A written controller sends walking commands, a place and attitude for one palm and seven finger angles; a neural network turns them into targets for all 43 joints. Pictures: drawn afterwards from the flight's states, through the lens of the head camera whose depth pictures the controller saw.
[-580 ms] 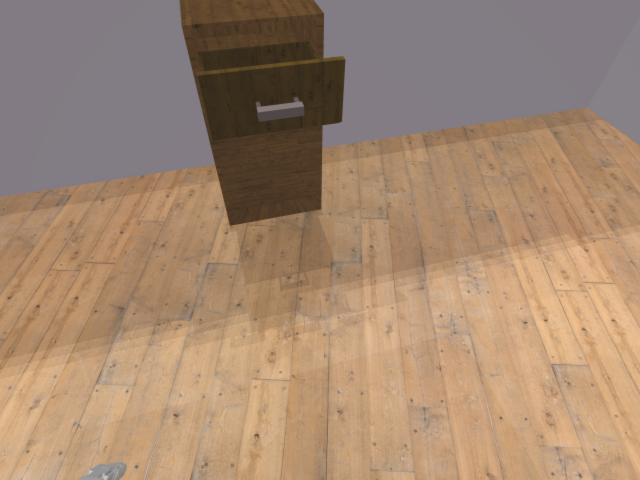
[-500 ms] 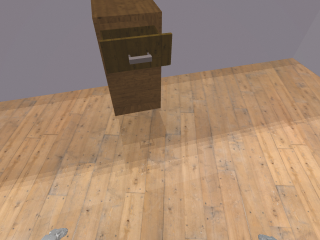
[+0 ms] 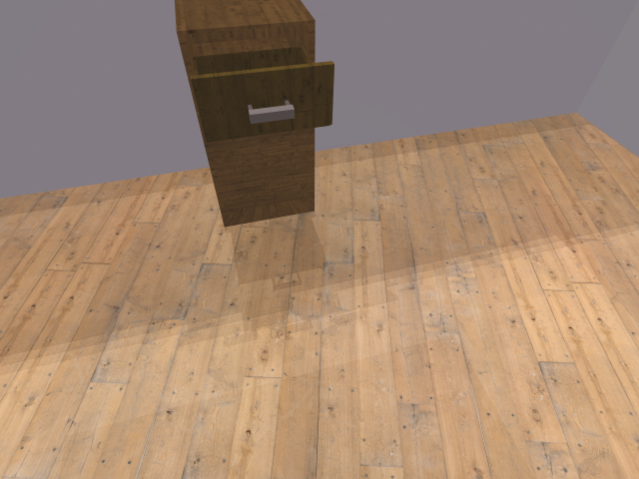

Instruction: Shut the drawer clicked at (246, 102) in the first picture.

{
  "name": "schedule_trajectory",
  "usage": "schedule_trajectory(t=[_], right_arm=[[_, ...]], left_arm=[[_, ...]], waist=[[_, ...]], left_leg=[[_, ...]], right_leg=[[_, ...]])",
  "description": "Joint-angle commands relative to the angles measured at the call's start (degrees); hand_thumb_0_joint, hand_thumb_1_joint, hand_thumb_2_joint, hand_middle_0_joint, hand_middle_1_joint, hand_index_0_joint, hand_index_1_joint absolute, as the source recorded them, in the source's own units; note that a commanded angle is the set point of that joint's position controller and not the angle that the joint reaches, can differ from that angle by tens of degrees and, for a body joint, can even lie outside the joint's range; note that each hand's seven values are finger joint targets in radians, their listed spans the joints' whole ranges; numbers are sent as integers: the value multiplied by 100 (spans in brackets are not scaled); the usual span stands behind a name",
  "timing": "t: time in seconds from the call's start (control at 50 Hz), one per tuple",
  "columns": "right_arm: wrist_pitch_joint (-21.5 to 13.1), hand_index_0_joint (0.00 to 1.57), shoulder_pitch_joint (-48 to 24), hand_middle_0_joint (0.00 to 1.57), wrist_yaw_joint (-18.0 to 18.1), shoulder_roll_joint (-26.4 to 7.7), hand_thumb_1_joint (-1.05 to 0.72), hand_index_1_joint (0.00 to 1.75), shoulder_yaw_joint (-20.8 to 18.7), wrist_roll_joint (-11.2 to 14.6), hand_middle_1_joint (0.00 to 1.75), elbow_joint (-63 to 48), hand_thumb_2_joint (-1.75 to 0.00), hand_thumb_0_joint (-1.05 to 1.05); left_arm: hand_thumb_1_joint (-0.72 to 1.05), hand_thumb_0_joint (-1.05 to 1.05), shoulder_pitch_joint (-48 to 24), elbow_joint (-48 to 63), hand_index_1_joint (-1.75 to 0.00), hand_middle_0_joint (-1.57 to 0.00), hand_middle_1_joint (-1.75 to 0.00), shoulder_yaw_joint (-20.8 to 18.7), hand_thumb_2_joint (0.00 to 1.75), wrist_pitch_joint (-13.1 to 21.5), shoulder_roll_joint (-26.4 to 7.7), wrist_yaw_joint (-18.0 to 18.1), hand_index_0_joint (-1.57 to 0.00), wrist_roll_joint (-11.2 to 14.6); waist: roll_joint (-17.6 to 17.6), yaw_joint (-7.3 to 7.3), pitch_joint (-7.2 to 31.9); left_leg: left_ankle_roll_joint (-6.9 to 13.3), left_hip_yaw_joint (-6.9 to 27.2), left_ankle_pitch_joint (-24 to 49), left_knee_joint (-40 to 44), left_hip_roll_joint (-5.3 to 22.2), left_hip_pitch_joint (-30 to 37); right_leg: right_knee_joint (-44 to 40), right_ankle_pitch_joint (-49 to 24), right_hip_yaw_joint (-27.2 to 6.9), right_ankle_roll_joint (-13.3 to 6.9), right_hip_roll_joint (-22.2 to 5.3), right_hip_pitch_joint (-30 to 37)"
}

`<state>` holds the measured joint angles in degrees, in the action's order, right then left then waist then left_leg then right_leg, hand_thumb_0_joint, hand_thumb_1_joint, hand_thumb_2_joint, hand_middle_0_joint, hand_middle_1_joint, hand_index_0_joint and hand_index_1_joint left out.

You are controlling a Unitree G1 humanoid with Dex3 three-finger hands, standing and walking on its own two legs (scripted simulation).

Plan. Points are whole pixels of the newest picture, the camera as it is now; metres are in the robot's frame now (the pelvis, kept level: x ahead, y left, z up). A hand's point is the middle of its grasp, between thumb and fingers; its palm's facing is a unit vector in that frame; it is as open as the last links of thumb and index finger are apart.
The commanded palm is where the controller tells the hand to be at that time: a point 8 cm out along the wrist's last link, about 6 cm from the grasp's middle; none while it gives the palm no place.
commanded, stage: stand and wait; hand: left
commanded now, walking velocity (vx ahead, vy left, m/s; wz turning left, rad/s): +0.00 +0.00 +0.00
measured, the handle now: (270, 109) +0.99 +0.19 -0.05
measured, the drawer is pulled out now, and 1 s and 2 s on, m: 0.30 0.30 0.30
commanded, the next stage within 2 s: look at it before walking up in 0.40 s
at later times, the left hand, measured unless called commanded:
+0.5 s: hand out of the picture +0.07 +0.24 -0.15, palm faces -0.04 -0.95 -0.32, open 7.4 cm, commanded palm none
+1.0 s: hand out of the picture +0.06 +0.25 -0.15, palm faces -0.04 -0.95 -0.32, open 7.4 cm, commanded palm none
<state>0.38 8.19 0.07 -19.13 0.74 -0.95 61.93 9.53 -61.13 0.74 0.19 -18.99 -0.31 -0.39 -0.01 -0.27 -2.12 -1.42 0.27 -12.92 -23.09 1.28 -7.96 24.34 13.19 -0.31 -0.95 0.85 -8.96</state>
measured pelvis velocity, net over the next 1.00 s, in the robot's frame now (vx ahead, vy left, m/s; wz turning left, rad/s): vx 0.00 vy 0.01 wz -0.01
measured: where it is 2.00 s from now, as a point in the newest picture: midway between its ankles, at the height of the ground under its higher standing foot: outside the picture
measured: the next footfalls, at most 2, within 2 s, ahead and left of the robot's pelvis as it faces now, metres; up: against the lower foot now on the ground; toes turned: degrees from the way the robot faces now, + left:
right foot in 1.50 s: +0.13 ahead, -0.13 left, +0.00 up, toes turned -17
left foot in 1.92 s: +0.41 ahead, +0.05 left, +0.00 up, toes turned -12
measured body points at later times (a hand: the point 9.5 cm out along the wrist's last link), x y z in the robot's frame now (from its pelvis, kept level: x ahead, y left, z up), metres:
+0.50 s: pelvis -0.01 +0.00 +0.00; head -0.01 +0.00 +0.45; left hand +0.07 +0.29 -0.13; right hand +0.06 -0.28 -0.14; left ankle +0.00 +0.14 -0.74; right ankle +0.00 -0.11 -0.74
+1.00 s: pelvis +0.00 +0.01 +0.00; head +0.00 +0.01 +0.45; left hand +0.07 +0.30 -0.13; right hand +0.07 -0.29 -0.13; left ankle +0.00 +0.14 -0.74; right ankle +0.00 -0.11 -0.74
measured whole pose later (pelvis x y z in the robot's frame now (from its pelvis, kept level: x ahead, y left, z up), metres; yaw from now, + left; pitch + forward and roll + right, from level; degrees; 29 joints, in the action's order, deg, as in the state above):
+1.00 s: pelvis +0.00 +0.01 +0.00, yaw +0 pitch -2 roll +0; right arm -0.4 7.2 0.0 -18.9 1.0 -0.7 63.4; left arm 8.7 -62.7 0.7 0.5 -19.2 -0.3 -0.5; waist 0.3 -0.1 -1.8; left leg -1.0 -0.2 -11.3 -20.3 0.9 -7.1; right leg 21.7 11.5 -0.8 -0.4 0.5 -8.3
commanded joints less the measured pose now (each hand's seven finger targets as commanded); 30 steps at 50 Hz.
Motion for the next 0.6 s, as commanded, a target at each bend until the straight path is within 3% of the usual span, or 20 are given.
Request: schedule_trajectory(t=[0.0, 0.26, 0.58], right_arm=[[-177, 20, -310, 20, 68, -1057, -90, 30, -237, 29, 30, -343, -90, 0], [-193, 20, -201, 20, 60, -1074, -90, 30, -228, 26, 30, -187, -90, 0], [-222, 20, -288, 20, 60, -1091, -90, 30, -245, 35, 30, -202, -90, 0]], left_arm=[[90, 0, -354, 381, -30, -20, -30, -255, 90, 150, -1202, 107, -20, -2], [90, 0, -353, 276, -30, -20, -30, -242, 90, 132, -1163, 102, -20, -11], [90, 0, -370, 267, -30, -20, -30, -243, 90, 154, -1156, 107, -20, -23]], waist=[[49, 7, 375], [35, 25, 186], [-23, 24, 314]], left_leg=[[256, 408, 604, 346, 496, 14], [265, 466, 372, 514, 515, -119], [276, 480, 687, 554, 563, 27]], right_leg=[[-604, -605, -723, -141, -762, -25], [-704, -139, -756, -108, -718, -156], [-644, -648, -671, -83, -733, -47]])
